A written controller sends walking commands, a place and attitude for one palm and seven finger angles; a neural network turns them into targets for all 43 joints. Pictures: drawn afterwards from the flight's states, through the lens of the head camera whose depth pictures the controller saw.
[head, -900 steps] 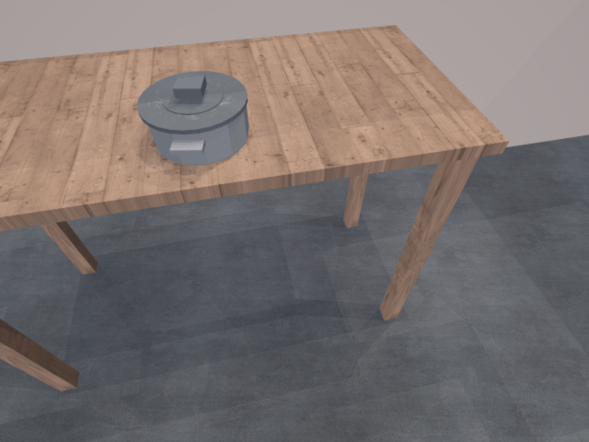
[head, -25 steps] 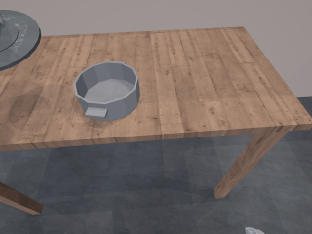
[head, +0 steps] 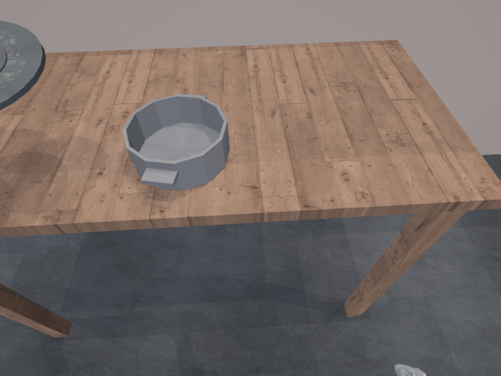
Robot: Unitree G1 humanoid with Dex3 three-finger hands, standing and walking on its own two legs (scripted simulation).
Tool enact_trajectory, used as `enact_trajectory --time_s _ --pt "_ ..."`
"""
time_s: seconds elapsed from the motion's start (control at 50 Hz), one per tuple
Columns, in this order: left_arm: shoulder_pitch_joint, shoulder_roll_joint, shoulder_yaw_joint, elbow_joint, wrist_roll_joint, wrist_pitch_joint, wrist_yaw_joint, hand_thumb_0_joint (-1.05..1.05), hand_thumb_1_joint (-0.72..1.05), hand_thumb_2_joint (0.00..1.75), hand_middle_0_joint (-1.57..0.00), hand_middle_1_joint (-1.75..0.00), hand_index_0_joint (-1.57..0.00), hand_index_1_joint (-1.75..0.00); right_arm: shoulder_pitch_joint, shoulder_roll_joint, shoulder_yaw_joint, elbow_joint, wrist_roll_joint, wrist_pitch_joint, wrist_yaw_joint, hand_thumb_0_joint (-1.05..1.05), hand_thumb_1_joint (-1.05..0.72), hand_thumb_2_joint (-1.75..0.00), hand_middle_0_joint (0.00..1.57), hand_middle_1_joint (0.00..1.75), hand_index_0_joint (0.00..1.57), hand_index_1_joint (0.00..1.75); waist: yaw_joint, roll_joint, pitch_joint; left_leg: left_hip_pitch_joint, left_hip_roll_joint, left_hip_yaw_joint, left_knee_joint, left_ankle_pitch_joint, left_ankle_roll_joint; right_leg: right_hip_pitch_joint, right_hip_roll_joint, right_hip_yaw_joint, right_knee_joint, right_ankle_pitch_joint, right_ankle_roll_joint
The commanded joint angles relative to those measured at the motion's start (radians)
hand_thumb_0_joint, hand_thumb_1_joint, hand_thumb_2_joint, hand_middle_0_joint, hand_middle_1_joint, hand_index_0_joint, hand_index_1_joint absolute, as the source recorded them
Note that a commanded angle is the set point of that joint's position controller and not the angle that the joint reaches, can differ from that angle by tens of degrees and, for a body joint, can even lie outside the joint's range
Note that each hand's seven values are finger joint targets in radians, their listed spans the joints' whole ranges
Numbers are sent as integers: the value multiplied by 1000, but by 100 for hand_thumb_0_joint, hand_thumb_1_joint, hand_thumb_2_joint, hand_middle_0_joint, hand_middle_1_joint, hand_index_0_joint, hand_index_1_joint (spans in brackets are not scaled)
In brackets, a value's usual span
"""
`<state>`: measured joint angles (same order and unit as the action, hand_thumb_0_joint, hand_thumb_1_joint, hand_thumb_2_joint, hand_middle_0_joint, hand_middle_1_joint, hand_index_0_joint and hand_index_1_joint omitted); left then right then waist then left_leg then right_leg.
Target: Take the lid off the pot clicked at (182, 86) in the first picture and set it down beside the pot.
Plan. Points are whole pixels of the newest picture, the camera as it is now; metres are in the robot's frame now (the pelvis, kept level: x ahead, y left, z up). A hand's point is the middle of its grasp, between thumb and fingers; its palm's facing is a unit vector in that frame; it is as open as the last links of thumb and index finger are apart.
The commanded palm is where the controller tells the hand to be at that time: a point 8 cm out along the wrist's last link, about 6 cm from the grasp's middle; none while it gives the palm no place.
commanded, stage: lower the lid onto the table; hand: left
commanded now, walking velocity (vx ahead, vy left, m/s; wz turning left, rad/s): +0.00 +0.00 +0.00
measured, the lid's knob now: out of the picture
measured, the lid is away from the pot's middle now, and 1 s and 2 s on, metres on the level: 0.24 0.23 0.22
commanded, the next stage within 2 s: none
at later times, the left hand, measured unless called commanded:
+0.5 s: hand out of the picture +0.44 +0.35 +0.26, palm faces -0.21 -0.26 -0.94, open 8.2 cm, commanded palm +0.45 +0.36 +0.33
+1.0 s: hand out of the picture +0.45 +0.35 +0.22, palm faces -0.29 -0.26 -0.92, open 8.2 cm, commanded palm +0.47 +0.36 +0.29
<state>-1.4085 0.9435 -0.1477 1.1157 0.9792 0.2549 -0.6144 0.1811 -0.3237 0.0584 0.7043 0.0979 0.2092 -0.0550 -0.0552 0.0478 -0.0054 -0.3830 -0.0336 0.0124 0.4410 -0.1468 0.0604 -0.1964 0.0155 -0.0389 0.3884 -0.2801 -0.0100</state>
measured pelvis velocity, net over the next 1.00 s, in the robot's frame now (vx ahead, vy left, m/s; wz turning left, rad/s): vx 0.00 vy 0.00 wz -0.01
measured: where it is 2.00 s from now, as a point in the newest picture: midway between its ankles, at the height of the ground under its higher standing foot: outside the picture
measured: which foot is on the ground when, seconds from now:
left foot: down 0.00-1.00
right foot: down 0.00-1.00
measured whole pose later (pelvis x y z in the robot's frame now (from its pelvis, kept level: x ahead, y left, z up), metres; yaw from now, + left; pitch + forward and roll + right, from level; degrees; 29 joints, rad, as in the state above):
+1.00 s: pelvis +0.00 +0.00 +0.00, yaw -1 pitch +7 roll -2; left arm -1.33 0.91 -0.13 1.22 0.97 0.17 -0.57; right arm 0.22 -0.32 0.05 0.72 0.09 0.17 -0.06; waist -0.09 0.03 -0.02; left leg -0.45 -0.03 0.02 0.50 -0.18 0.07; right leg -0.25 0.02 -0.03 0.43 -0.30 -0.01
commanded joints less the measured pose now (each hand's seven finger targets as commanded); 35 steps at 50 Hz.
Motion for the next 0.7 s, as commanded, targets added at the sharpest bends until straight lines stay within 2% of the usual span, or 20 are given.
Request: enact_trajectory --time_s 0.0,0.02,0.06,0.08,0.1,0.16,0.18,0.2,0.22,0.28,0.3,0.32,0.38,0.4,0.42,0.48,0.5,0.58,0.64,0.68 --pt "-574 229 31 -239 25 17 51 0 63 93 -79 -110 -77 -107 -8 -167 -51 -86 -14 -42 -15 0 -90 -90 20 30 20 30 -22 93 -439 439 10 -37 -4 259 17 -86 29 5 -55 220 -39" --pt "-530 194 12 -140 27 18 50 0 63 93 -79 -110 -77 -107 -7 -158 -47 -80 -10 -47 -21 0 -90 -90 20 30 20 30 -28 62 -364 399 10 -35 -3 218 21 -112 31 -1 -56 204 -40" --pt "-528 188 3 -139 19 16 49 0 63 93 -79 -110 -77 -107 -10 -162 -47 -82 -7 -48 -19 0 -90 -90 20 30 20 30 -27 44 -348 366 10 -35 -19 159 19 -106 27 -1 -59 182 -38" --pt "-525 143 -29 -174 3 8 44 0 63 93 -79 -110 -77 -107 -8 -162 -42 -83 -7 -64 -21 0 -90 -90 20 30 20 30 -25 61 -367 394 10 -32 -19 195 20 -102 28 -6 -58 198 -46" --pt "-578 198 6 -202 17 15 55 0 63 93 -79 -110 -77 -107 -7 -169 -48 -73 -12 -58 -19 0 -90 -90 20 30 20 30 -26 90 -412 420 13 -37 -17 188 18 -101 28 5 -58 186 -39" --pt "-564 231 38 -174 30 2 64 0 63 93 -79 -110 -77 -107 9 -165 -50 -74 -14 -64 -22 0 -90 -90 20 30 20 30 -21 84 -420 409 7 -39 -2 228 19 -90 31 2 -45 220 -41" --pt "-536 205 22 -217 13 -10 58 0 63 93 -79 -110 -77 -107 11 -165 -47 -85 -12 -78 -22 0 -90 -90 20 30 20 30 -14 105 -440 437 7 -36 5 294 17 -87 31 -1 -43 243 -49" --pt "-565 258 62 -215 31 -4 68 0 63 93 -79 -110 -77 -107 18 -170 -54 -76 -20 -67 -18 0 -90 -90 20 30 20 30 -17 104 -469 443 9 -38 13 296 18 -81 34 7 -39 243 -41" --pt "-521 246 58 -149 33 -7 68 0 63 93 -79 -110 -77 -107 15 -162 -52 -78 -15 -65 -20 0 -90 -90 20 30 20 30 -19 73 -415 404 7 -38 16 274 21 -94 34 3 -38 238 -40" --pt "-476 244 62 -191 18 -24 62 0 63 93 -79 -110 -77 -107 15 -166 -52 -98 -13 -67 -12 0 -90 -90 20 30 20 30 -7 88 -437 406 5 -28 24 334 19 -69 33 5 -28 286 -47" --pt "-510 267 74 -200 28 -16 69 0 63 93 -79 -110 -77 -107 18 -170 -58 -88 -15 -53 -8 0 -90 -90 20 30 20 30 -16 98 -451 416 10 -34 26 336 18 -81 33 9 -27 271 -39" --pt "-498 227 51 -165 26 -17 69 0 63 93 -79 -110 -77 -107 25 -165 -60 -87 -14 -52 -9 0 -90 -90 20 30 20 30 -21 95 -417 411 10 -39 32 336 20 -108 36 3 -26 266 -40" --pt "-426 223 52 -153 12 -32 59 0 63 93 -79 -110 -77 -107 25 -167 -56 -100 -9 -55 -8 0 -90 -90 20 30 20 30 -16 68 -391 375 8 -26 25 300 21 -92 37 2 -29 266 -44" --pt "-455 272 80 -155 23 -29 67 0 63 93 -79 -110 -77 -107 29 -174 -59 -88 -15 -43 -6 0 -90 -90 20 30 20 30 -19 59 -417 373 9 -28 27 281 20 -82 37 8 -26 257 -36" --pt "-458 271 84 -147 23 -35 70 0 63 93 -79 -110 -77 -107 28 -170 -61 -89 -10 -42 -10 0 -90 -90 20 30 20 30 -22 43 -410 369 9 -25 33 279 26 -85 36 9 -24 272 -35" --pt "-489 229 50 -222 4 -42 63 0 63 93 -79 -110 -77 -107 35 -172 -65 -98 -9 -54 -9 0 -90 -90 20 30 20 30 -23 109 -441 428 12 -36 41 339 23 -107 39 4 -25 271 -42" --pt "-532 277 85 -270 16 -38 75 0 63 93 -79 -110 -77 -107 39 -177 -71 -90 -15 -47 -6 0 -90 -90 20 30 20 30 -22 139 -506 466 16 -45 44 359 21 -105 40 12 -21 261 -37" --pt "-371 243 88 -146 1 -48 68 0 63 93 -79 -110 -77 -107 56 -170 -67 -94 -9 -57 -7 0 -90 -90 20 30 20 30 -21 71 -411 405 12 -36 56 354 19 -124 44 0 -17 271 -40" --pt "-424 247 73 -143 5 -52 75 0 63 93 -79 -110 -77 -107 38 -171 -66 -88 -10 -36 -7 0 -90 -90 20 30 20 30 -31 57 -392 354 6 -29 45 258 24 -115 38 7 -18 262 -33" --pt "-448 184 20 -171 -12 -57 68 0 63 93 -79 -110 -77 -107 35 -173 -65 -87 -7 -47 -9 0 -90 -90 20 30 20 30 -37 91 -386 389 11 -35 42 263 22 -143 42 0 -22 238 -41"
